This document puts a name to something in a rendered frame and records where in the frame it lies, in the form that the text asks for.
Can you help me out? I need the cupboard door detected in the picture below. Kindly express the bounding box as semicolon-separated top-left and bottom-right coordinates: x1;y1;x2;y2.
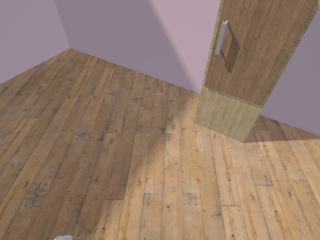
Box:
204;0;318;105

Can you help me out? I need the handle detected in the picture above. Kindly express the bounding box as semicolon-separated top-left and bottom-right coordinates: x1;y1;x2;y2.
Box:
215;20;228;55

